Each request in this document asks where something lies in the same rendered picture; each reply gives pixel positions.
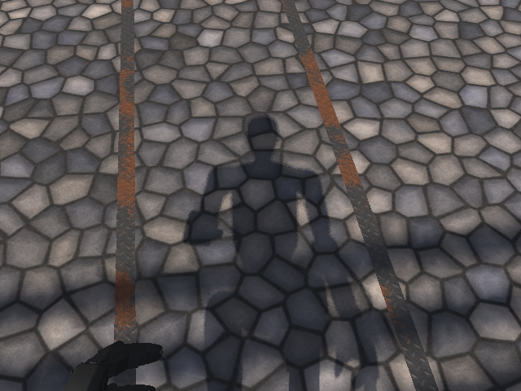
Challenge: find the left robot hand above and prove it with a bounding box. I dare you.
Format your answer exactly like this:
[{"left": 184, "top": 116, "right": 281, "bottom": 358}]
[{"left": 64, "top": 340, "right": 163, "bottom": 391}]

